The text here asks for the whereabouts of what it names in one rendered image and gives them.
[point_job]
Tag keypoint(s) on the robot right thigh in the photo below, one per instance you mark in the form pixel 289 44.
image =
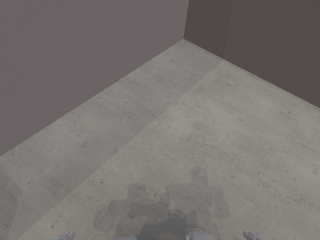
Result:
pixel 199 235

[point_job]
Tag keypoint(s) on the right robot hand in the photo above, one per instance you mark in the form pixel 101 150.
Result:
pixel 252 235

